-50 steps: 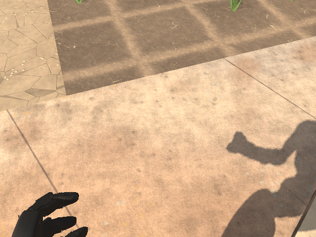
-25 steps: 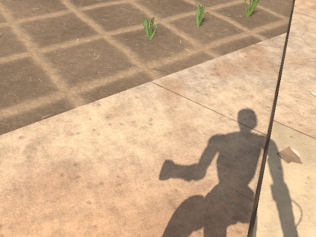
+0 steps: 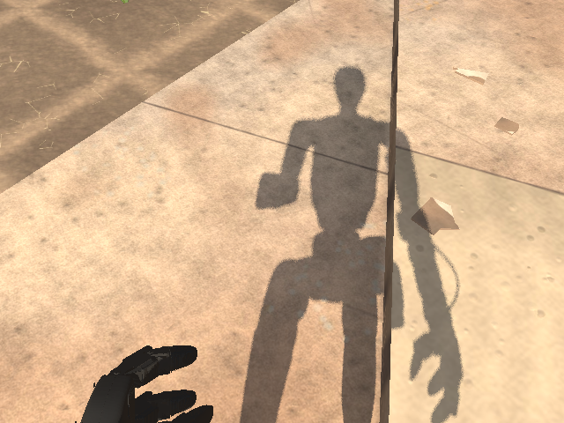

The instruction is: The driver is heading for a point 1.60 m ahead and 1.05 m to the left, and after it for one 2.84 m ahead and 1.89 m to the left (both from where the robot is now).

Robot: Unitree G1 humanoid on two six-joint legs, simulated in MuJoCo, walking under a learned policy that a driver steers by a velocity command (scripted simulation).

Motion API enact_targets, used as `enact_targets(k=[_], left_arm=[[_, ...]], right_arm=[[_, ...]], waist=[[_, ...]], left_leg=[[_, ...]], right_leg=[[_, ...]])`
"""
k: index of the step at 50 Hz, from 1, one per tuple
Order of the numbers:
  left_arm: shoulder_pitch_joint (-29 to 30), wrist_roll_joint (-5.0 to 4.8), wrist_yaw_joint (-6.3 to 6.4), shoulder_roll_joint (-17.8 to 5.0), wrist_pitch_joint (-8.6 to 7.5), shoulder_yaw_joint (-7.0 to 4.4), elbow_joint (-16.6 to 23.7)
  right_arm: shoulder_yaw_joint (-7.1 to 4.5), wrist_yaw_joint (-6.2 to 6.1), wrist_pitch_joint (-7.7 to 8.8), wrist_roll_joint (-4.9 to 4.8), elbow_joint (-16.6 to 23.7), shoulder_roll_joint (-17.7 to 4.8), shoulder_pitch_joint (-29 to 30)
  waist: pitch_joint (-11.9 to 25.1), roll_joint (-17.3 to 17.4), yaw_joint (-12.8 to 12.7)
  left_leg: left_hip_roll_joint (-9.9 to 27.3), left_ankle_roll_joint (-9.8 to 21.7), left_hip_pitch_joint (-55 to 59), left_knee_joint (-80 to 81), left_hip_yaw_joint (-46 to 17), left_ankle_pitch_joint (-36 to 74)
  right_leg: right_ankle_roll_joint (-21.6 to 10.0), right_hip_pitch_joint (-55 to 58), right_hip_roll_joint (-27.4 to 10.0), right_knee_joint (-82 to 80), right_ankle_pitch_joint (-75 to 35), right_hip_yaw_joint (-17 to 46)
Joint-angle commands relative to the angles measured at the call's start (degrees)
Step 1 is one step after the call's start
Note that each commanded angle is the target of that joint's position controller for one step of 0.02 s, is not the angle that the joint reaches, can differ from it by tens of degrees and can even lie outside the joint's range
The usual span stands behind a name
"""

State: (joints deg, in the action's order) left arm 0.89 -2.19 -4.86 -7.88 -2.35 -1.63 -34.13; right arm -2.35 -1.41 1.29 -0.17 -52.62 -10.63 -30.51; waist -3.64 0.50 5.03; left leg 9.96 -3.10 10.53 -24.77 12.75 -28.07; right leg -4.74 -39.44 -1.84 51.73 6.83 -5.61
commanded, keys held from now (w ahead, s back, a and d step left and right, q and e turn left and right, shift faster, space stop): w+q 1.00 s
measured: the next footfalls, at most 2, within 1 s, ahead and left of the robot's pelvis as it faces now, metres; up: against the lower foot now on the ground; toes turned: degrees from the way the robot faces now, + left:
right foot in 0.02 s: +0.17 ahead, -0.13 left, +0.00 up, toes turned -3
left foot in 0.58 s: +0.46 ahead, +0.16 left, +0.00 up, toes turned +20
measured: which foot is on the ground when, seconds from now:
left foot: down 0.00-0.02, up 0.04-0.56, down 0.58-1.00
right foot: up 0.00-0.00, down 0.02-0.58, up 0.60-1.00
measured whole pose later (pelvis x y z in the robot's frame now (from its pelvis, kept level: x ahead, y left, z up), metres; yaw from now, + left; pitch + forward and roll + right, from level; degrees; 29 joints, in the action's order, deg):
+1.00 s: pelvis +0.54 +0.11 +0.02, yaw +32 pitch +4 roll +0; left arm 1.5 -0.1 -0.8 -14.4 -6.0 -3.0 -40.7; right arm -5.2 -0.2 2.7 -1.7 -40.0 -15.0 -20.7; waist 0.1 -2.0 4.8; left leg -6.7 4.5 -8.4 -26.2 -10.4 -20.2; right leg 1.4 -33.5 -0.8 29.4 -0.5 5.4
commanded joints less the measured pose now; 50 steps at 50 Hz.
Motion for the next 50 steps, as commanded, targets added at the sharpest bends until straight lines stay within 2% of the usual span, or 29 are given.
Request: enact_targets(k=[1,2,3,4,5,6,7,8,10,12,15,20,23,24,26,27,28,29,30,31,32,33,34,35,38,41,43,45,50], left_arm=[[-20.1,0.89,1.95,-13.4,0.12,-6.43,-3.9],[-23.9,2.99,3.69,-19.1,-0.43,-6.28,-6.8],[-25.9,5.11,4.02,-18.4,-0.77,-5.44,-5.8],[-28.3,5.34,2.50,-16.5,-0.78,-6.11,-8.6],[-24.2,3.72,1.51,-13.6,-1.53,-5.48,-9.5],[-17.5,2.35,1.31,-9.7,-2.31,-4.40,-10.0],[-13.4,2.65,1.13,-7.4,-3.08,-3.58,-10.0],[-12.0,3.40,1.26,-6.5,-3.69,-3.28,-10.9],[-13.9,3.54,2.41,-5.6,-4.40,-2.90,-13.7],[-15.7,2.77,4.19,-6.5,-4.88,-3.02,-16.0],[-19.3,3.55,6.11,-8.5,-4.58,-3.56,-17.9],[-22.3,2.84,7.60,-11.8,-3.71,-4.45,-18.2],[-25.0,2.03,7.63,-13.1,-2.86,-4.97,-18.8],[-24.5,1.60,7.35,-14.0,-2.61,-5.12,-18.5],[-23.9,0.75,7.11,-16.6,-2.24,-5.75,-17.9],[-23.2,0.26,7.06,-18.0,-1.92,-6.10,-17.6],[-21.8,-0.21,6.94,-18.6,-1.86,-6.15,-17.4],[-20.4,-0.55,6.68,-18.1,-2.42,-5.84,-16.6],[-24.2,2.48,5.81,-9.3,-3.47,-3.37,-13.6],[-23.3,1.08,4.83,-10.5,-6.32,-2.71,-11.7],[-14.9,-1.17,4.51,-14.5,-7.68,-4.12,-9.8],[-10.5,-0.74,5.18,-12.8,-7.98,-3.49,-7.9],[-11.5,0.68,5.69,-11.9,-7.64,-3.54,-8.4],[-13.8,1.43,5.57,-13.0,-6.75,-4.18,-9.2],[-14.3,2.55,5.34,-12.5,-3.94,-4.37,-8.7],[-5.7,3.69,5.33,-10.4,-3.46,-3.02,-6.0],[-0.6,3.41,4.91,-9.3,-3.56,-2.35,-4.8],[2.7,2.51,4.57,-10.1,-3.69,-2.40,-3.6],[4.5,1.70,3.87,-13.6,-5.29,-3.64,-1.8]], right_arm=[[-3.58,-0.22,1.42,-0.50,2.6,-16.0,7.1],[-1.36,0.36,2.71,2.86,6.7,-5.6,8.6],[-1.03,1.50,4.89,-0.87,3.6,-2.5,-3.8],[-1.92,1.20,4.94,-4.73,4.2,-4.1,-4.2],[-1.82,-0.07,4.19,-4.72,6.2,-3.7,1.7],[-2.22,-1.22,3.13,-2.75,6.8,-4.4,5.9],[-2.75,-1.38,1.84,-2.16,6.3,-5.1,5.6],[-3.14,-0.96,1.12,-2.37,5.8,-4.9,4.0],[-3.96,-0.29,0.58,-3.06,6.0,-5.5,4.5],[-4.15,-0.03,0.22,-2.54,7.5,-5.2,8.7],[-3.86,0.80,-0.39,-1.39,10.0,-4.7,14.2],[-2.15,2.89,0.04,-1.13,15.2,-3.0,25.5],[-1.65,4.06,0.01,-1.36,18.1,-2.6,29.9],[-1.79,4.46,0.28,-1.41,19.2,-3.1,30.8],[-2.82,4.93,0.33,-1.18,20.2,-5.0,28.9],[-3.66,4.99,0.13,-1.27,20.0,-6.5,24.9],[-5.09,4.85,-0.15,-1.37,18.6,-9.2,17.2],[-7.33,3.78,-0.61,-1.39,16.4,-13.6,7.6],[-8.18,2.83,-0.39,-1.39,15.1,-19.9,6.4],[-7.22,2.97,1.05,-0.30,17.2,-18.9,3.8],[-5.90,3.02,1.79,0.89,16.2,-14.1,3.4],[-5.42,2.89,2.58,0.26,15.8,-12.3,6.2],[-4.60,2.89,2.83,-0.21,16.6,-10.4,12.3],[-3.92,2.87,2.90,0.03,17.9,-8.5,16.4],[-3.99,2.48,3.04,-0.19,18.9,-10.0,18.2],[-4.70,1.36,2.86,-0.75,17.9,-12.6,15.7],[-4.74,0.98,2.55,-1.18,16.8,-12.6,13.3],[-4.99,1.11,2.46,-1.43,16.0,-13.2,11.0],[-5.15,0.65,1.62,-1.54,15.6,-12.6,8.9]], waist=[[10.8,12.4,-18.2],[15.1,-9.3,-12.9],[29.2,-15.6,-10.0],[30.3,-14.0,-10.6],[16.9,-8.2,-9.5],[8.3,-3.6,-7.3],[4.4,-3.8,-5.4],[4.0,-5.3,-3.6],[2.7,-7.0,-2.9],[0.5,-7.6,-3.3],[-0.7,-5.6,-4.4],[-2.9,-3.0,-8.0],[-4.4,-2.8,-9.4],[-4.4,-3.0,-8.8],[-1.2,-5.6,-6.5],[1.4,-7.3,-3.7],[5.4,-8.0,1.3],[10.1,-5.2,6.8],[13.7,11.8,1.1],[27.4,11.1,1.4],[21.6,6.0,4.0],[14.4,4.3,2.3],[10.4,-0.8,-2.2],[9.2,-0.4,-4.8],[6.6,-1.2,-7.6],[4.2,0.2,-5.7],[3.8,2.5,-3.5],[4.2,4.0,-1.9],[5.5,6.5,-2.0]], left_leg=[[3.3,6.1,-18.9,-23.4,-7.9,46.5],[-3.6,4.3,-37.6,-46.1,-15.2,-11.7],[-8.7,4.3,-40.3,-55.1,-33.1,-11.1],[-10.8,1.7,-44.0,-60.0,-29.8,-2.9],[-9.2,0.7,-48.7,-62.8,-24.1,2.4],[-6.0,1.2,-49.6,-63.5,-21.8,8.2],[-4.7,1.5,-46.0,-63.9,-21.5,11.8],[-3.6,2.3,-44.0,-62.0,-22.0,15.0],[-3.2,4.2,-44.2,-56.7,-22.9,18.4],[-2.9,5.0,-47.0,-50.6,-22.5,19.8],[-3.4,4.2,-54.4,-43.3,-22.6,24.3],[-3.8,4.9,-56.1,-24.3,-15.8,32.7],[-4.5,6.3,-55.2,-18.9,-11.8,29.8],[-5.4,7.4,-52.9,-17.4,-10.1,27.8],[-9.6,10.1,-44.8,-16.7,-5.8,21.5],[-12.0,11.6,-39.3,-17.1,-4.3,17.4],[-14.2,13.8,-28.3,-14.5,-4.2,17.3],[-14.5,16.5,-11.5,-8.8,-8.5,22.4],[0.3,24.8,7.3,-6.9,-35.9,22.8],[10.3,33.2,14.9,5.7,-64.4,11.0],[8.2,28.2,12.8,8.9,-58.7,10.4],[5.8,25.3,4.0,8.2,-51.9,15.4],[3.6,22.8,-5.8,7.8,-44.4,21.0],[1.7,21.4,-13.6,8.5,-39.3,25.6],[-0.5,20.7,-25.0,11.0,-33.5,32.0],[-4.1,19.0,-30.8,11.2,-27.9,33.2],[-6.3,16.7,-31.8,10.2,-26.3,28.8],[-5.8,15.8,-30.1,9.5,-28.3,24.5],[-3.0,15.0,-19.4,1.4,-37.0,22.4]], right_leg=[[-0.2,45.3,0.6,-23.3,-8.9,5.3],[1.9,59.0,-10.7,-9.2,-37.1,18.0],[-2.9,63.0,-17.8,-10.9,-46.9,30.2],[-9.2,58.9,-21.9,-27.0,-24.6,40.0],[-10.5,48.0,-22.2,-32.4,-8.6,38.0],[-8.4,36.6,-21.4,-33.4,-3.9,32.4],[-6.7,27.6,-19.9,-33.5,-5.9,25.7],[-4.3,24.0,-17.7,-33.8,-4.7,20.9],[-1.1,23.5,-14.7,-35.6,-4.2,13.1],[-0.7,24.4,-13.0,-37.6,-8.2,6.9],[-2.2,29.7,-13.7,-38.0,-13.4,3.2],[-2.0,34.3,-14.6,-40.0,-10.8,-3.3],[-1.8,38.4,-16.1,-38.6,-15.2,-5.8],[-1.4,39.0,-15.8,-37.4,-20.4,-7.2],[-0.9,41.1,-15.9,-31.0,-42.7,-8.8],[-0.7,41.8,-15.9,-24.6,-52.5,-9.2],[-0.2,39.1,-15.5,-14.1,-55.8,-9.7],[2.2,29.4,-12.9,1.0,-46.3,-9.8],[5.6,4.6,-2.4,26.9,13.4,-7.8],[5.7,-3.8,4.1,37.7,28.1,8.7],[3.6,-10.4,1.1,35.9,22.3,13.2],[2.5,-10.8,-1.0,29.9,17.7,12.3],[2.6,-6.9,-3.4,23.7,14.7,12.4],[2.7,-1.6,-5.0,19.4,12.8,12.7],[5.6,3.2,-5.0,11.6,8.6,10.4],[7.4,5.3,-2.8,-2.7,-3.2,8.5],[7.2,8.8,-0.3,-12.6,-11.6,7.7],[7.1,10.6,1.3,-17.3,-14.0,7.8],[5.3,11.5,2.9,-24.3,-3.6,9.9]])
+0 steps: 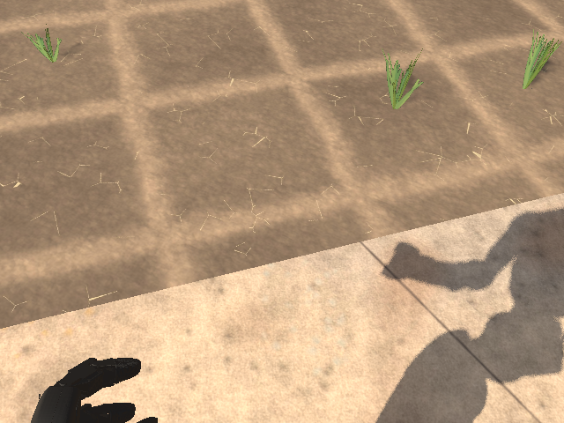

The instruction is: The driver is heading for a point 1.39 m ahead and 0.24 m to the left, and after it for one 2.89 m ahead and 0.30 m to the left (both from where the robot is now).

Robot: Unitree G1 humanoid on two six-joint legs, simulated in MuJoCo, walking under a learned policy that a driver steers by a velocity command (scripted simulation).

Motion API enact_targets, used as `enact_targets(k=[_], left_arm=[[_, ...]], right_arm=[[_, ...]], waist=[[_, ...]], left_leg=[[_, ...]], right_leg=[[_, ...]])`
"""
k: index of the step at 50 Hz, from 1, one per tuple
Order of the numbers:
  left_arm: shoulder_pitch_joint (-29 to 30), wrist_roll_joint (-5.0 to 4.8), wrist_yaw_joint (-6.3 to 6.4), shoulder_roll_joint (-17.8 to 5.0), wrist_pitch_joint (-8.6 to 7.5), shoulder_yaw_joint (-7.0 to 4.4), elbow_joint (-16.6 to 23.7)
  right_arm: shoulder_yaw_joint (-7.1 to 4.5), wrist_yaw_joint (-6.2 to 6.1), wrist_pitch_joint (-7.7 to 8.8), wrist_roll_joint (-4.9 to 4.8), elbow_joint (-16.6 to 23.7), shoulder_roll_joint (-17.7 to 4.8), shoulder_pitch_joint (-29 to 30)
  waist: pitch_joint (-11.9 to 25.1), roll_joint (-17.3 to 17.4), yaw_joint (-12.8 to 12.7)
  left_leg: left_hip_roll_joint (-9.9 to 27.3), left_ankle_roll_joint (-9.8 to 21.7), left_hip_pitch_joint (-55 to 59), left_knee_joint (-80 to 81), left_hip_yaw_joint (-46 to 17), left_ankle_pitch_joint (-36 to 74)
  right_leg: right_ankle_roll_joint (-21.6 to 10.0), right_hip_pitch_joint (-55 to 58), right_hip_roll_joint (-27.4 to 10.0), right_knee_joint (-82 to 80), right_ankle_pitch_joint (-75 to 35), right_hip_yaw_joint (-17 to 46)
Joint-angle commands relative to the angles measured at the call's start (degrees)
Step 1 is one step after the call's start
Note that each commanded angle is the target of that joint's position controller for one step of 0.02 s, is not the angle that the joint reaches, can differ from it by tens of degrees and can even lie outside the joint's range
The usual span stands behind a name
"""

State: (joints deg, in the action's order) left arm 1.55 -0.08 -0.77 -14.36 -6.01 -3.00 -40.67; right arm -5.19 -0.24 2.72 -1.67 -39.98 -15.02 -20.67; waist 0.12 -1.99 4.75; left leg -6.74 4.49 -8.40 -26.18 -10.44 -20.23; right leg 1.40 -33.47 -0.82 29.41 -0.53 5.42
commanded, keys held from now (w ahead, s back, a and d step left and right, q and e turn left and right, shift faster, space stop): w+q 0.66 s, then w+e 0.34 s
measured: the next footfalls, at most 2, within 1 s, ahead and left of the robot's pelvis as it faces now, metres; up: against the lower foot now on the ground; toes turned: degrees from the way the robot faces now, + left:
right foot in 0.06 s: +0.20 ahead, -0.14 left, +0.00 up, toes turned +7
left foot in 0.56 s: +0.41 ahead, +0.19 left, +0.00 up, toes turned +23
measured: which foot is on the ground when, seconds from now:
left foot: down 0.00-0.06, up 0.08-0.54, down 0.56-1.00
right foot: up 0.00-0.04, down 0.06-0.56, up 0.58-1.00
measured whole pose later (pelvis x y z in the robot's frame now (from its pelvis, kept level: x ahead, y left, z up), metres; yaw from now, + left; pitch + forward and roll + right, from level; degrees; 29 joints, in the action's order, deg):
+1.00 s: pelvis +0.52 +0.13 +0.00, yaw +22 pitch +2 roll +2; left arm -6.1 -1.2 -3.1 -15.9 -4.0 -1.4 -43.4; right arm -3.1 0.4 4.3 -0.1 -42.0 -16.3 -17.9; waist -0.9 -2.9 3.2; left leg -4.1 2.6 2.5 -14.2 1.3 -18.5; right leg -1.0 -36.6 -3.6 34.3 -4.0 0.9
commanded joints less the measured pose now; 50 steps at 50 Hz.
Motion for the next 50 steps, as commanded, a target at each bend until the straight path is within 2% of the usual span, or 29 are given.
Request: enact_targets(k=[1,2,3,4,5,6,7,8,10,13,16,19,23,25,26,27,28,29,30,31,32,33,34,35,37,39,44,47,50], left_arm=[[1.2,-0.49,-0.30,-7.6,-2.10,-2.66,4.1],[-4.0,-0.19,-0.12,-8.9,-2.51,-3.45,3.0],[-13.2,0.89,0.21,-11.9,-2.80,-4.47,2.0],[-21.5,1.81,0.39,-16.2,-2.33,-5.59,0.0],[-22.2,-0.03,0.00,-12.9,-1.93,-4.99,-0.8],[-19.2,-0.21,0.32,-8.5,-1.26,-3.80,0.4],[-16.4,0.29,0.55,-7.0,-0.55,-3.06,0.9],[-14.5,0.59,0.64,-5.8,-0.10,-2.54,0.6],[-13.1,0.90,0.75,-4.9,-0.09,-2.01,-0.4],[-13.6,0.39,0.77,-7.3,-0.61,-2.64,-2.7],[-13.7,0.26,0.91,-9.7,-0.40,-3.16,-4.2],[-14.6,-0.18,0.98,-11.0,0.12,-3.12,-5.3],[-17.4,-1.32,0.80,-13.4,1.05,-3.56,-6.6],[-17.5,-1.90,0.98,-15.2,1.63,-4.10,-6.6],[-17.2,-2.15,1.20,-16.0,2.03,-4.33,-6.5],[-17.2,-2.12,1.48,-15.1,2.37,-3.96,-6.3],[-18.2,-0.21,1.62,-12.1,2.21,-2.70,-5.0],[-22.7,1.45,0.57,-4.8,0.54,-0.08,-1.1],[-15.7,-0.69,-0.16,-10.8,-1.30,-1.23,-0.7],[-11.1,-2.31,-0.47,-12.4,-2.09,-1.63,1.0],[-11.0,-1.46,-0.11,-11.1,-2.39,-1.18,0.8],[-11.4,-0.17,0.24,-11.0,-2.19,-1.37,0.2],[-13.4,-0.20,0.04,-11.0,-1.43,-1.46,-0.6],[-14.8,-0.24,-0.13,-10.2,-0.64,-1.31,-1.3],[-15.0,0.09,-0.15,-8.5,0.61,-0.84,-2.1],[-11.5,0.10,-0.02,-7.0,1.17,-0.16,-1.2],[-4.2,-0.96,-1.10,-5.9,1.00,0.56,0.2],[-1.0,-1.44,-1.96,-6.3,1.05,0.51,1.9],[-0.1,-1.16,-3.04,-6.7,0.97,0.34,3.6]], right_arm=[[-2.23,-0.68,-0.07,-0.09,3.4,-7.9,-0.2],[-1.69,-0.72,-0.03,-0.05,4.2,-6.5,1.2],[-0.55,-0.51,0.33,0.52,5.7,-3.6,3.2],[0.56,-0.61,0.63,-0.35,6.5,-0.2,-4.8],[0.20,-0.92,0.60,-1.01,5.9,-5.1,-6.6],[-0.84,-0.94,0.14,-0.68,6.2,-9.0,-1.4],[-0.89,-0.99,-0.27,0.29,7.2,-9.1,3.0],[-0.91,-0.80,-0.31,1.01,8.4,-8.3,5.7],[-0.76,-0.09,-0.69,0.20,9.1,-6.1,5.3],[0.18,0.03,-1.39,0.11,10.0,-3.7,6.9],[0.74,0.47,-1.35,0.39,10.4,-3.5,9.7],[1.24,1.57,-0.88,0.10,11.2,-3.0,15.0],[1.08,2.92,-0.92,-0.08,13.2,-3.9,20.0],[0.15,3.18,-1.14,0.49,13.4,-5.8,18.2],[-0.81,3.11,-1.34,0.78,12.6,-7.4,14.0],[-2.46,2.75,-1.52,0.66,9.8,-10.0,4.6],[-4.28,1.58,-2.04,0.21,7.6,-14.6,-5.4],[-4.48,1.60,-1.25,-0.10,8.7,-20.8,-2.4],[-2.93,1.95,-0.44,0.21,9.6,-14.9,-4.7],[-2.02,2.05,0.32,0.76,8.8,-12.6,-2.5],[-1.56,1.96,0.62,0.57,9.0,-11.2,0.9],[-1.06,1.85,0.59,0.71,9.5,-9.7,4.4],[-0.29,1.56,0.67,1.44,9.9,-8.0,6.7],[0.06,1.40,0.88,1.68,9.7,-7.2,7.6],[0.12,1.10,1.56,1.67,8.2,-7.7,7.2],[-0.12,0.68,1.98,1.73,6.5,-8.9,5.8],[-0.05,0.50,2.57,1.88,3.2,-9.8,3.5],[-0.33,0.64,2.56,1.66,0.8,-10.2,1.7],[-0.74,0.14,1.61,1.24,-0.8,-10.7,1.2]], waist=[[2.5,10.1,-3.4],[5.3,10.5,-6.3],[11.9,6.9,-10.8],[20.9,-10.2,-9.1],[20.5,-13.3,-9.3],[12.7,-7.2,-10.7],[7.7,-3.3,-10.3],[3.9,-1.8,-9.2],[1.1,-3.4,-6.6],[-0.3,-3.3,-5.8],[0.1,-2.3,-6.3],[-1.0,-2.0,-8.3],[-3.0,-2.3,-9.5],[-1.6,-3.4,-7.3],[1.1,-3.7,-4.4],[5.7,-2.1,0.6],[11.1,5.0,4.5],[17.5,20.3,-3.0],[21.0,12.5,2.3],[12.7,10.3,2.0],[8.9,5.2,-0.7],[6.0,3.9,-3.0],[5.5,4.9,-5.1],[5.3,5.3,-5.8],[4.1,4.9,-6.2],[1.8,5.0,-5.0],[-1.9,5.4,-1.4],[-4.2,5.1,0.0],[-4.6,5.2,-0.4]], left_leg=[[13.2,6.7,-0.2,0.7,-14.6,16.2],[11.0,5.1,-2.1,-4.1,-13.5,20.2],[8.0,2.5,-9.0,-17.9,-9.2,17.8],[0.2,-2.3,-29.4,-37.9,-1.3,-6.0],[3.6,-3.3,-38.7,-48.5,-1.1,-12.5],[6.1,-3.8,-41.9,-52.2,-0.8,-7.3],[8.1,-4.1,-40.8,-52.1,1.5,-2.8],[9.5,-4.0,-39.2,-49.5,1.8,0.1],[11.7,-3.8,-34.5,-45.6,2.7,2.1],[12.9,-4.6,-34.9,-38.9,4.4,3.3],[13.5,-4.9,-34.1,-30.3,5.7,11.1],[12.6,-3.9,-30.9,-19.8,8.4,19.1],[11.1,-1.7,-28.2,-12.0,11.4,16.9],[8.0,0.5,-23.0,-10.1,14.4,10.8],[5.6,2.1,-16.6,-8.4,16.2,9.5],[2.8,4.3,-3.0,-5.1,16.9,12.7],[9.9,7.9,15.1,-4.9,4.8,13.4],[24.3,19.1,31.0,2.6,-29.4,1.5],[25.4,18.5,31.7,9.0,-35.3,-4.1],[23.7,15.7,25.8,9.3,-27.0,2.0],[21.3,14.0,17.6,8.9,-20.6,8.9],[19.1,12.7,10.2,9.3,-15.4,15.9],[18.2,12.1,5.6,10.3,-11.8,20.5],[17.8,12.1,3.0,11.4,-10.0,23.7],[17.5,12.2,-0.7,13.0,-5.5,28.9],[17.0,11.4,-2.0,14.7,-1.7,29.2],[16.2,7.7,-0.6,17.0,5.2,21.8],[18.8,7.0,5.4,16.7,6.5,21.1],[21.2,5.6,12.7,13.0,7.8,28.2]], right_leg=[[-1.8,9.6,2.3,-3.9,4.9,-1.9],[-3.6,18.3,1.2,-5.1,4.1,-1.7],[-7.6,33.0,-7.1,-3.5,5.3,5.5],[-17.8,55.2,-21.1,-5.5,12.5,29.3],[-19.5,56.0,-24.7,-9.5,25.4,40.9],[-16.6,49.5,-21.9,-10.6,27.1,32.5],[-14.2,42.1,-19.2,-11.1,21.1,24.2],[-13.2,35.4,-16.7,-12.6,15.0,18.6],[-12.0,28.1,-13.6,-15.6,8.9,10.8],[-13.0,25.9,-14.0,-18.5,1.2,4.3],[-12.7,27.3,-14.1,-19.0,-3.4,-1.7],[-10.8,28.3,-12.7,-18.8,-3.5,-7.3],[-9.1,33.2,-14.6,-17.1,-5.8,-10.5],[-8.0,35.9,-15.1,-11.0,-21.9,-13.0],[-7.1,35.9,-14.4,-3.7,-31.0,-14.9],[-5.6,31.5,-12.4,8.3,-34.0,-16.9],[-3.0,16.4,-10.1,26.9,-15.7,-17.3],[-0.5,-7.8,1.4,45.7,33.8,-10.4],[-1.5,-13.8,0.4,50.5,32.7,-0.3],[-2.5,-16.9,-1.7,48.7,27.0,-0.8],[-2.6,-13.7,-4.0,43.8,22.5,-0.6],[-2.0,-9.7,-5.4,38.9,20.2,-0.7],[-1.5,-5.7,-6.9,36.7,18.2,-0.7],[-0.8,-3.7,-7.1,35.0,17.3,-1.5],[0.7,-2.8,-7.0,31.7,14.2,-3.0],[1.4,-4.3,-7.4,25.7,7.7,-3.2],[-0.2,-2.1,-5.1,9.8,-8.7,-4.4],[-1.8,-4.7,-4.0,5.7,-7.1,-3.6],[-4.2,-7.2,-2.8,3.6,0.4,-4.0]])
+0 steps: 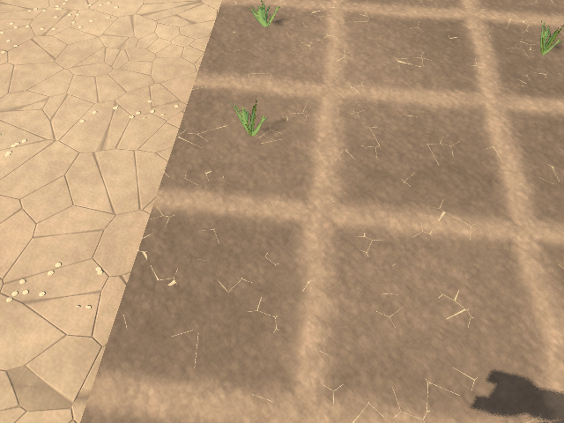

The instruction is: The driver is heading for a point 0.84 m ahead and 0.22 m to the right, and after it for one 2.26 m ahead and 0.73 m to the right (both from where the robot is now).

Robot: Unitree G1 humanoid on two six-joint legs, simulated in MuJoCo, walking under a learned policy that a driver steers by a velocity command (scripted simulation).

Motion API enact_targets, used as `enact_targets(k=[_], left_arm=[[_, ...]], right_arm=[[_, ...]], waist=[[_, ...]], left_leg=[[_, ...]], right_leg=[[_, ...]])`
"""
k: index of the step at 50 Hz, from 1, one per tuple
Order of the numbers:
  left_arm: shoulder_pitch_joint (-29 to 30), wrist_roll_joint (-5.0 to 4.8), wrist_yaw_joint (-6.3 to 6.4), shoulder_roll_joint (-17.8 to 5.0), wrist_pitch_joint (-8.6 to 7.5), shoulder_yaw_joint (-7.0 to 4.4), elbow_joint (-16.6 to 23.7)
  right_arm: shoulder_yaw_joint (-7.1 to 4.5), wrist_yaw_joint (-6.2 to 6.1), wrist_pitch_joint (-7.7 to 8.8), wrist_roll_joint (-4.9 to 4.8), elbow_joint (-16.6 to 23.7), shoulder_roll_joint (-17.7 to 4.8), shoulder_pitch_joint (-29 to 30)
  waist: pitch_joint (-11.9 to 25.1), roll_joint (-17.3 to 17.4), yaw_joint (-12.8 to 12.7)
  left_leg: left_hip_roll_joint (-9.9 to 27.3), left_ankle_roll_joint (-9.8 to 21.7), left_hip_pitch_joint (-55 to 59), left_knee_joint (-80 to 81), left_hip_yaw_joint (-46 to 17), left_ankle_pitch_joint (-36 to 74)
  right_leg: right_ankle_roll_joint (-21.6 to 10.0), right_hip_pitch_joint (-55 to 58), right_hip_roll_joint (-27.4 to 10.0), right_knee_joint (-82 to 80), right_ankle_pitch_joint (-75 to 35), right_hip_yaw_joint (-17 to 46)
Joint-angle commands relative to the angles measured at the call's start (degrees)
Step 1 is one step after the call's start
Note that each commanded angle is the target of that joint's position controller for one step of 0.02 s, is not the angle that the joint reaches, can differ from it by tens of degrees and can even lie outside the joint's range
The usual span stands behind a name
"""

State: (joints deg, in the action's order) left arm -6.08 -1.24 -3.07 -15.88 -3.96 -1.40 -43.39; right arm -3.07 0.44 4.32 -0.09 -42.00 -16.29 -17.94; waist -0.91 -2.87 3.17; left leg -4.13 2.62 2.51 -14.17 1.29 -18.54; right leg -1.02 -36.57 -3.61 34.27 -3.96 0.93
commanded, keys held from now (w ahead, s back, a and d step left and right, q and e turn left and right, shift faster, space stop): w+e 0.82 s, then w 0.16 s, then q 0.02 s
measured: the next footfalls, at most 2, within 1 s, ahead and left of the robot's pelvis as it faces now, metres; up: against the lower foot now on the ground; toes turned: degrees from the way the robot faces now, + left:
right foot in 0.08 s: +0.23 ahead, -0.12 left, +0.00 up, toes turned -4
left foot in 0.58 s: +0.54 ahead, +0.02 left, +0.00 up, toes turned -24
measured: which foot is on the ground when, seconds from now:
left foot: down 0.00-0.08, up 0.10-0.56, down 0.58-1.00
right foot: up 0.00-0.06, down 0.08-0.58, up 0.60-1.00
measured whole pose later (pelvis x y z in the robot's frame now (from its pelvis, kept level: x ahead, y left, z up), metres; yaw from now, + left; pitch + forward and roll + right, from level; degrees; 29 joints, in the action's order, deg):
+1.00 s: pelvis +0.54 -0.13 +0.00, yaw -33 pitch +2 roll +2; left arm -4.5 -1.0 -2.4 -15.9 -1.6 -2.3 -34.8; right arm -3.6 0.5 4.5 -1.1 -48.3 -17.1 -20.9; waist -2.1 -2.3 6.1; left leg 0.4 -0.9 2.1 -14.6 8.8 -18.3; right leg -1.0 -35.8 -4.2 37.7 3.7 1.9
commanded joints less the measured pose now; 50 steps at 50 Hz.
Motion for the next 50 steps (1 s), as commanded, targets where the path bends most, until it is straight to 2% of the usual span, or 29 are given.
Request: enact_targets(k=[1,2,3,4,5,6,7,8,9,10,11,14,17,20,24,27,28,29,30,31,32,33,34,35,37,40,45,48,50], left_arm=[[6.4,0.21,-1.00,-5.5,-1.09,-1.44,6.5],[4.0,0.46,-1.05,-6.3,-0.94,-1.91,6.3],[-1.2,0.61,-0.88,-7.8,-0.72,-2.86,5.3],[-9.4,0.60,-0.41,-10.5,-0.53,-4.37,3.4],[-17.5,0.42,0.35,-16.3,-0.14,-5.97,2.9],[-18.3,-0.25,0.06,-17.3,-0.44,-5.80,2.9],[-19.5,-0.53,0.26,-12.3,-0.36,-4.70,3.2],[-16.1,-0.15,0.66,-11.0,-0.32,-4.32,3.9],[-13.0,0.14,0.90,-10.6,-0.20,-4.10,4.9],[-10.3,0.54,1.14,-9.8,-0.12,-3.83,5.7],[-8.9,1.10,1.38,-8.8,-0.10,-3.43,6.6],[-8.3,0.75,2.16,-8.9,-0.16,-3.50,6.7],[-10.1,0.25,3.18,-10.6,0.14,-4.05,5.8],[-12.6,-0.20,3.79,-10.6,0.94,-4.13,4.8],[-15.6,-0.60,4.09,-10.3,1.91,-4.17,3.7],[-13.8,-0.24,4.16,-9.9,2.41,-4.29,4.1],[-13.0,0.02,3.98,-8.3,2.30,-3.77,4.6],[-12.6,0.80,3.68,-5.1,1.95,-2.59,5.8],[-20.5,-0.46,3.62,-1.8,1.43,-1.44,7.2],[-20.5,-0.92,3.73,-7.2,1.28,-2.24,6.3],[-14.5,-0.76,3.68,-10.5,1.55,-3.26,6.7],[-11.2,-0.20,3.73,-10.1,1.82,-3.39,7.6],[-9.0,0.30,3.51,-9.4,1.79,-3.56,8.5],[-9.0,0.04,3.12,-8.4,1.99,-3.65,8.8],[-9.7,-0.49,2.73,-6.0,2.62,-3.27,9.0],[-6.7,0.05,2.57,-4.4,3.07,-2.75,10.5],[0.2,0.28,1.31,-2.3,1.83,-1.59,11.6],[5.3,0.06,0.45,-2.5,1.29,-1.44,13.3],[6.7,0.40,0.18,-3.4,1.05,-1.73,14.3]], right_arm=[[-3.01,-0.81,-0.38,-0.41,1.3,-9.9,-0.8],[-3.19,-1.11,-0.79,-0.38,1.5,-10.5,0.0],[-3.27,-1.51,-1.36,-0.37,1.8,-11.0,0.9],[-2.89,-2.05,-1.80,-0.21,2.3,-10.3,1.1],[-1.74,-2.53,-1.30,1.33,4.0,-7.9,-2.1],[0.24,-1.28,0.31,1.88,4.9,-1.9,-7.6],[-0.53,-0.33,1.87,-0.17,4.8,-7.0,-1.6],[-0.82,0.10,2.77,-1.68,6.8,-8.4,4.0],[-0.55,-0.18,3.31,-0.87,7.5,-8.0,6.8],[-0.88,-0.57,3.36,0.33,7.8,-8.1,7.5],[-1.08,-0.67,2.94,0.73,8.0,-8.0,6.5],[-0.73,-0.98,1.55,1.22,7.5,-6.4,4.8],[0.11,-1.16,1.23,1.43,8.7,-4.5,10.2],[0.63,-0.59,1.82,0.84,9.6,-3.3,16.4],[-0.08,0.37,2.77,-0.12,10.4,-5.2,20.3],[-1.39,0.42,3.48,-0.35,9.1,-7.3,15.4],[-2.22,0.04,3.73,0.12,8.0,-8.8,10.1],[-3.13,-0.52,3.82,1.11,7.4,-11.7,1.6],[-4.23,-0.43,2.92,1.55,5.3,-15.6,-3.6],[-3.41,-0.11,2.52,-0.06,5.7,-10.9,-3.4],[-2.53,-0.39,2.18,-0.12,6.1,-7.6,-1.1],[-2.06,-0.47,1.80,0.39,6.3,-6.7,1.4],[-1.69,-0.49,1.61,0.55,5.7,-5.6,3.0],[-1.33,-0.55,1.68,0.93,5.4,-4.8,3.9],[-1.36,-0.42,2.02,0.58,4.4,-4.5,4.5],[-2.19,-0.43,2.31,0.42,2.5,-6.9,4.3],[-2.36,-0.26,1.72,-0.13,-0.5,-8.9,2.5],[-2.70,-0.07,1.05,-1.27,-2.7,-10.6,-0.6],[-2.80,-0.04,0.25,-1.87,-4.2,-11.3,-1.6]], waist=[[-2.6,6.6,0.3],[-0.4,7.6,-1.1],[3.3,8.1,-4.0],[8.0,6.5,-8.0],[15.3,-2.6,-9.5],[22.0,-13.7,-5.3],[21.3,-7.0,-9.6],[13.1,-3.7,-9.7],[8.4,2.1,-8.3],[5.6,3.3,-6.2],[4.9,1.7,-4.3],[3.2,0.1,-2.5],[1.7,0.1,-4.1],[1.7,-1.3,-6.7],[1.7,-2.3,-7.8],[2.5,-4.6,-4.3],[5.9,-4.1,-1.5],[13.6,0.8,2.3],[20.9,19.2,-0.5],[18.0,17.0,0.5],[10.2,11.0,2.1],[5.7,7.1,1.4],[2.3,6.7,0.5],[1.1,8.2,-0.8],[0.4,9.8,-1.9],[-0.7,8.1,-2.0],[-1.3,6.0,0.2],[-2.9,6.1,1.4],[-3.7,6.7,0.7]], left_leg=[[18.7,6.6,2.9,-1.3,-3.0,33.4],[18.1,5.6,3.5,-5.2,-1.7,43.9],[16.8,4.4,3.1,-12.5,0.1,54.1],[14.1,2.4,-1.6,-24.5,2.8,56.4],[10.4,-0.7,-17.4,-44.4,4.5,36.3],[-1.2,-4.0,-39.1,-60.6,-2.2,-13.7],[1.8,-2.7,-45.2,-64.4,-9.2,-13.0],[4.2,-1.9,-48.4,-62.9,-8.2,-7.7],[6.4,-1.6,-47.3,-59.1,-7.4,-3.9],[7.9,-2.0,-44.2,-54.6,-7.2,-1.4],[8.8,-2.5,-40.7,-52.5,-7.5,-0.1],[9.2,-4.9,-39.0,-45.8,-5.8,1.4],[7.9,-6.9,-38.1,-34.5,-4.6,11.7],[5.0,-7.2,-33.2,-22.5,-4.1,21.6],[3.1,-6.0,-30.7,-14.6,-5.9,20.9],[3.1,-3.0,-23.5,-10.9,-5.8,16.0],[4.8,-0.9,-14.4,-9.6,-6.1,16.5],[13.9,3.1,0.3,-11.3,-14.2,13.7],[26.7,12.7,18.9,-8.2,-38.9,3.3],[28.5,12.5,17.4,-5.0,-46.1,-9.0],[25.8,9.9,10.6,-3.9,-37.5,-9.1],[23.3,8.2,3.9,-3.1,-30.2,-2.4],[21.1,7.8,-1.3,-1.6,-25.0,3.7],[19.4,7.2,-4.9,-0.1,-20.5,7.3],[18.1,7.6,-8.4,2.5,-15.0,10.9],[19.1,9.0,-9.0,4.8,-9.6,17.3],[17.1,7.7,-8.2,5.1,-0.6,22.2],[18.6,7.2,-5.3,4.9,0.2,22.2],[19.8,6.5,-2.1,1.9,-0.3,30.1]], right_leg=[[-2.6,-2.2,1.0,-1.7,6.7,-0.7],[-3.6,2.1,2.9,-1.6,9.6,-2.7],[-4.9,9.5,5.4,-2.1,10.5,-5.0],[-6.7,21.9,7.2,-3.2,8.0,-4.9],[-12.3,40.7,-4.1,-1.7,3.2,12.0],[-21.8,57.3,-14.5,-10.5,17.3,42.2],[-19.3,58.2,-13.7,-15.6,25.6,43.7],[-17.1,51.3,-12.4,-16.6,24.2,36.5],[-16.0,43.4,-10.5,-17.2,19.0,31.4],[-15.8,36.4,-9.0,-18.0,12.5,27.7],[-15.7,32.2,-7.3,-19.2,8.2,25.3],[-16.3,25.8,-5.3,-20.9,0.2,20.2],[-14.4,22.2,-2.4,-20.9,-1.8,15.8],[-11.8,21.0,-0.1,-19.2,1.9,14.7],[-10.6,26.7,-2.1,-14.9,6.8,21.1],[-8.8,29.2,-2.7,-9.2,4.3,24.7],[-7.1,27.3,-0.3,-3.3,1.5,22.9],[-5.1,20.7,2.9,11.3,7.6,18.5],[-1.3,0.7,10.9,29.1,34.5,10.3],[-0.3,-6.9,6.2,37.3,36.9,10.3],[0.3,-9.0,4.1,39.9,31.5,9.6],[0.8,-7.9,2.3,39.5,27.3,7.6],[1.1,-7.4,0.9,37.3,24.6,7.3],[1.1,-5.3,-0.6,35.8,23.0,6.9],[1.5,-3.3,-1.6,33.5,22.1,5.2],[2.6,-5.4,-2.7,27.6,18.2,4.6],[1.5,-0.7,-1.4,10.3,5.2,2.0],[0.1,1.5,-0.1,3.3,5.4,-0.2],[-1.5,2.9,0.9,-0.5,9.6,-1.1]])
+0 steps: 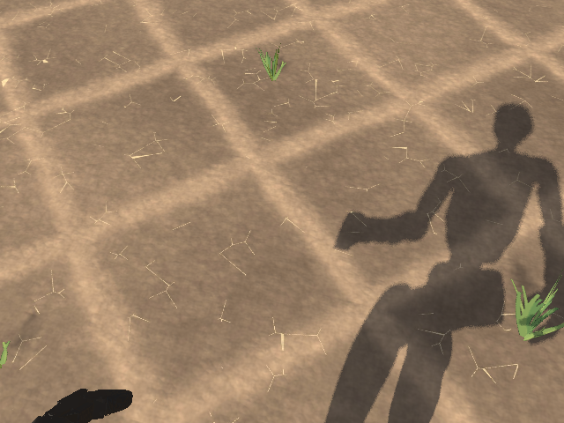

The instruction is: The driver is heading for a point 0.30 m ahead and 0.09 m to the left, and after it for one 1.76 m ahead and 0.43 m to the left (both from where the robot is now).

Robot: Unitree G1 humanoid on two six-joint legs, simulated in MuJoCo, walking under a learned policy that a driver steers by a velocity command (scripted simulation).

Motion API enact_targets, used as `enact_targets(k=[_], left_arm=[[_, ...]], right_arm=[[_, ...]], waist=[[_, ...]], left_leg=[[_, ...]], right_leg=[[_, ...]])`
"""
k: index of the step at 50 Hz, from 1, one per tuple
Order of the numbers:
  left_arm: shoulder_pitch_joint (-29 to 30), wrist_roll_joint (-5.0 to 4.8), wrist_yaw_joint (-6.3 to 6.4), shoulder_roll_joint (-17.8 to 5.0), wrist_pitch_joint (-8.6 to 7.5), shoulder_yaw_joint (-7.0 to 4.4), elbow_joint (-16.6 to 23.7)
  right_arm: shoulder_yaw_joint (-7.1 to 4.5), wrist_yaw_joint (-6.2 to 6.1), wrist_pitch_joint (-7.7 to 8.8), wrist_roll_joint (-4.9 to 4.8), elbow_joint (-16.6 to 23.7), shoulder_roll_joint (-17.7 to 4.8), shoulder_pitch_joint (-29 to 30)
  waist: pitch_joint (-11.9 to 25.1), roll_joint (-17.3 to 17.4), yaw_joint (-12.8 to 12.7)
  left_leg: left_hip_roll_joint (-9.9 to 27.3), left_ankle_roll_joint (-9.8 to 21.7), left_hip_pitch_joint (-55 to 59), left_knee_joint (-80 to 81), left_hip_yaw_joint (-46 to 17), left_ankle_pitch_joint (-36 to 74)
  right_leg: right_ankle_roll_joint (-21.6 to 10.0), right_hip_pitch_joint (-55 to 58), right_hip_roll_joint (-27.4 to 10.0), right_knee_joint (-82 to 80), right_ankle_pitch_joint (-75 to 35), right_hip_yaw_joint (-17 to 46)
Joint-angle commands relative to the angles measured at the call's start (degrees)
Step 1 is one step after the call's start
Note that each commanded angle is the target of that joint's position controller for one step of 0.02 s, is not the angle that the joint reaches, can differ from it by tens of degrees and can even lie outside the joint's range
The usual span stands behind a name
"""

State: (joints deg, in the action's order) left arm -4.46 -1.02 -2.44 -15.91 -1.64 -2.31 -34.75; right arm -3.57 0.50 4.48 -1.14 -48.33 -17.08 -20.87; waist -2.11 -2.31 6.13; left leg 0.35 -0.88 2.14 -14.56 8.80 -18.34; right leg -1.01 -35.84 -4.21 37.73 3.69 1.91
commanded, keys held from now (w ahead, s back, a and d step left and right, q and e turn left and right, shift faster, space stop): q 0.58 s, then w+q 0.36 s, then w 0.06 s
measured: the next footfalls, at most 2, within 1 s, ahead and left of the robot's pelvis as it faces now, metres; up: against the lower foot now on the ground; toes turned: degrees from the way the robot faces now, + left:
right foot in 0.06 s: +0.21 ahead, -0.13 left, +0.00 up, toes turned -1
left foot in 0.54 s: +0.21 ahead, +0.12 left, +0.00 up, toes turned +17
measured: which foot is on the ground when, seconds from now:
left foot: down 0.00-0.08, up 0.10-0.52, down 0.54-1.00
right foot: up 0.00-0.04, down 0.06-0.56, up 0.58-0.98, down 1.00-1.00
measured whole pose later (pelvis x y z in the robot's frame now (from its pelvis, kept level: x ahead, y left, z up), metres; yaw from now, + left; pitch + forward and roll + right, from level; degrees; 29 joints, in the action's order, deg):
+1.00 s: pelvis +0.28 +0.02 +0.00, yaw +30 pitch +2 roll +0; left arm -3.6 -0.9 -1.6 -17.2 -5.7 -4.2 -44.0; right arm -4.4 -1.1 0.6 -1.0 -40.4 -17.0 -19.1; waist 1.2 -0.6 3.1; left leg -4.4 1.7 -11.1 -27.8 -11.2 -18.7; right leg 0.6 -20.0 0.9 26.5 10.2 2.9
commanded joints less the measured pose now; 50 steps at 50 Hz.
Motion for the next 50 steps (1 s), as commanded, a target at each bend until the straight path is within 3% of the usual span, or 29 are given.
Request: enact_targets(k=[1,2,3,4,5,6,7,8,9,10,12,14,19,23,26,27,28,29,30,31,32,33,34,37,40,45,48,49,50], left_arm=[[3.3,0.70,-0.41,-4.3,-1.54,-1.33,5.4],[-2.6,1.34,-0.20,-5.8,-1.89,-2.26,3.7],[-9.9,1.92,0.37,-8.6,-2.04,-3.50,1.4],[-18.7,3.19,1.52,-13.7,-1.73,-4.60,0.0],[-17.6,3.75,1.78,-15.9,-1.21,-4.26,0.8],[-17.9,3.07,1.67,-11.3,-0.76,-3.66,1.1],[-14.3,2.30,1.53,-9.4,-0.92,-2.83,0.5],[-10.7,1.58,1.47,-7.6,-1.20,-2.36,-0.3],[-7.8,1.33,1.35,-5.9,-1.46,-2.00,-0.5],[-5.6,1.82,1.29,-5.3,-1.77,-1.91,-0.9],[-1.8,2.79,1.51,-5.4,-2.47,-2.18,-1.3],[-0.4,2.79,2.29,-6.2,-2.53,-2.58,-2.2],[-0.9,2.18,4.18,-7.9,-0.88,-3.28,-4.5],[-1.8,0.85,3.97,-9.9,0.69,-4.09,-6.0],[-1.2,-0.71,3.95,-10.4,1.45,-4.45,-6.9],[-3.9,-0.75,3.84,-9.2,1.56,-4.30,-8.2],[-6.0,0.87,3.67,-7.1,1.49,-3.80,-8.4],[-3.5,3.06,3.64,-4.6,1.43,-2.71,-4.9],[0.5,2.54,3.50,-6.6,1.29,-3.22,-4.6],[1.6,0.81,3.13,-7.3,1.10,-3.57,-4.2],[1.4,0.34,3.12,-7.2,0.81,-3.80,-4.9],[2.5,0.65,3.19,-8.3,0.56,-4.19,-4.9],[3.0,0.77,3.07,-8.4,0.21,-4.37,-4.9],[3.3,0.77,2.55,-6.9,-1.59,-4.10,-5.4],[4.9,0.76,2.03,-5.0,-2.63,-3.35,-5.4],[6.7,-0.10,0.99,-5.9,-3.87,-3.14,-4.6],[2.3,-0.33,0.80,-6.6,-4.94,-3.46,-5.9],[-0.6,0.06,0.90,-6.6,-5.20,-3.60,-7.1],[-5.2,0.55,1.16,-7.5,-5.41,-3.96,-8.4]], right_arm=[[-2.28,-0.21,-0.38,-1.02,1.5,-11.0,1.4],[-2.15,-0.39,-0.76,-1.30,1.2,-11.3,2.1],[-1.58,-0.53,-0.65,-1.09,1.1,-10.2,1.8],[0.05,-0.49,-0.03,1.17,3.3,-6.4,2.2],[2.00,0.23,0.36,1.32,2.3,-1.2,-7.5],[-0.10,0.06,0.12,-0.31,0.1,-8.5,-4.2],[-0.49,-0.02,-0.20,-1.70,2.1,-8.8,0.6],[-0.19,-0.66,-0.77,-1.17,2.0,-7.0,2.1],[-0.46,-1.21,-1.77,-0.28,1.7,-6.6,2.2],[-0.56,-1.54,-3.09,-0.19,1.0,-5.7,0.3],[-0.73,-2.33,-4.97,-0.05,1.1,-4.1,-1.4],[-0.97,-2.75,-5.86,0.39,2.9,-3.8,1.0],[-0.93,-1.23,-6.49,0.64,6.9,-3.3,7.9],[-1.67,0.09,-7.37,0.65,9.9,-4.7,11.3],[-2.24,0.80,-7.61,0.61,10.6,-4.7,9.9],[-2.88,0.47,-7.42,0.90,10.3,-6.1,8.4],[-4.65,-0.54,-7.11,0.94,10.3,-11.9,5.5],[-5.65,-1.19,-6.67,1.92,11.4,-17.8,4.9],[-4.72,-0.51,-5.37,2.11,11.2,-13.7,2.1],[-4.32,-0.21,-4.14,1.41,10.7,-12.4,2.5],[-4.05,-0.38,-3.51,0.06,10.6,-10.7,4.5],[-3.39,-0.71,-3.56,-0.82,11.0,-8.8,6.3],[-2.92,-1.20,-3.61,-0.54,11.5,-8.2,7.8],[-2.97,-2.14,-2.83,0.71,12.2,-8.6,7.3],[-3.46,-2.42,-2.40,0.27,11.9,-10.0,6.0],[-3.69,-1.87,-2.88,-0.11,11.7,-10.7,4.2],[-3.06,-1.72,-3.19,-0.05,11.9,-9.0,5.2],[-2.47,-1.72,-3.20,0.11,11.8,-7.2,5.1],[-1.57,-1.74,-3.01,0.41,11.8,-4.5,5.0]], waist=[[-1.1,7.1,-4.0],[2.7,7.5,-7.8],[7.7,7.0,-11.4],[17.1,-0.2,-14.1],[28.3,-13.1,-9.7],[29.5,-4.7,-13.3],[20.0,-5.1,-11.7],[14.6,-2.4,-9.4],[10.9,-2.6,-7.6],[9.6,-3.7,-5.4],[8.3,-4.3,-3.1],[6.4,-4.7,-3.0],[5.5,-3.7,-5.2],[4.6,-3.5,-6.3],[5.0,-3.0,-4.8],[5.6,-0.7,-4.6],[7.1,10.0,-4.9],[7.7,23.6,-5.3],[13.7,14.0,-1.3],[12.3,11.1,-2.1],[10.5,8.1,-3.4],[8.0,8.2,-3.6],[6.3,9.7,-4.4],[5.1,9.5,-4.6],[4.7,9.5,-3.8],[3.1,10.4,-2.8],[3.6,10.4,-5.6],[4.4,10.0,-7.0],[5.8,8.8,-8.9]], left_leg=[[14.9,9.2,-0.6,-1.7,-7.8,40.2],[13.1,7.6,-1.0,-8.8,-6.7,49.7],[10.2,5.3,-5.8,-18.2,-5.3,50.1],[5.9,2.0,-19.4,-35.6,-4.4,25.9],[-2.0,-1.5,-34.9,-54.8,-10.2,-21.3],[-0.3,-1.5,-34.4,-59.1,-18.1,-20.9],[1.7,-1.3,-39.0,-58.4,-16.3,-18.6],[3.9,-1.8,-39.5,-54.8,-14.3,-14.6],[5.1,-2.4,-37.2,-52.5,-13.5,-11.2],[5.7,-3.1,-31.7,-51.8,-13.1,-8.4],[4.7,-4.3,-27.7,-51.2,-11.6,-4.6],[5.2,-4.6,-29.3,-47.3,-11.5,-1.4],[6.1,-3.0,-28.3,-35.4,-9.8,6.3],[5.3,-1.1,-28.1,-29.2,-7.8,1.7],[2.8,1.8,-22.5,-18.0,-4.8,5.5],[1.5,3.5,-17.7,-12.6,-5.7,12.6],[7.7,7.0,-9.4,-8.6,-16.0,33.9],[20.6,19.3,-0.3,-8.2,-36.2,49.8],[20.9,23.1,0.9,-6.4,-38.0,38.4],[18.1,20.6,0.5,-4.6,-34.8,24.1],[15.4,17.3,-0.7,-3.3,-33.1,7.9],[14.6,15.6,-2.9,-1.0,-33.1,-2.8],[13.1,14.9,-5.8,1.1,-32.8,-7.7],[11.0,14.3,-7.0,3.0,-31.0,-3.3],[9.5,14.0,-9.0,2.0,-29.0,-0.4],[9.2,13.9,-13.8,0.3,-32.6,-4.4],[7.9,12.3,-16.6,-3.3,-34.0,-6.1],[6.2,11.1,-18.6,-6.0,-33.2,-6.3],[4.1,9.1,-22.4,-11.3,-31.1,-7.2]], right_leg=[[-2.5,6.2,3.1,-6.1,3.3,-3.2],[-3.8,15.2,5.2,-10.0,-0.2,-4.7],[-5.3,28.3,5.2,-11.7,-9.6,-4.5],[-8.9,47.4,-7.5,-6.5,-33.1,7.5],[-19.7,61.8,-23.9,-7.2,-43.7,28.2],[-17.8,55.8,-20.6,-8.8,-41.8,24.6],[-15.7,49.9,-17.8,-10.1,-41.1,15.7],[-13.6,42.9,-14.8,-12.5,-36.3,11.6],[-12.7,36.0,-13.2,-15.3,-32.4,8.4],[-12.3,29.2,-12.2,-18.2,-30.1,5.3],[-13.3,22.4,-12.2,-21.7,-28.3,1.3],[-13.3,20.9,-12.7,-23.7,-24.0,-1.5],[-12.5,23.3,-13.2,-25.0,-11.3,-5.8],[-11.5,27.8,-15.8,-21.6,-8.9,-5.6],[-7.6,29.2,-14.9,-14.4,-8.9,-7.4],[-4.5,27.8,-12.3,-9.3,-5.9,-9.2],[0.4,20.6,-6.6,4.1,2.8,-13.9],[6.1,1.4,3.4,20.5,33.1,-13.2],[5.4,-1.9,4.0,29.2,36.7,-1.9],[3.7,-4.4,2.7,30.1,32.0,0.6],[2.6,-6.0,1.1,27.4,26.7,1.5],[2.1,-6.8,0.4,24.3,22.7,1.6],[2.0,-5.0,0.5,21.7,18.9,1.7],[2.4,-1.9,2.4,12.3,11.7,1.3],[3.4,2.7,3.9,2.4,8.6,1.3],[3.3,9.4,5.3,-5.8,8.3,1.4],[1.8,18.2,5.4,-11.0,5.6,0.7],[1.2,23.4,5.1,-12.7,4.6,0.0],[-0.2,30.5,2.0,-13.6,5.8,2.2]])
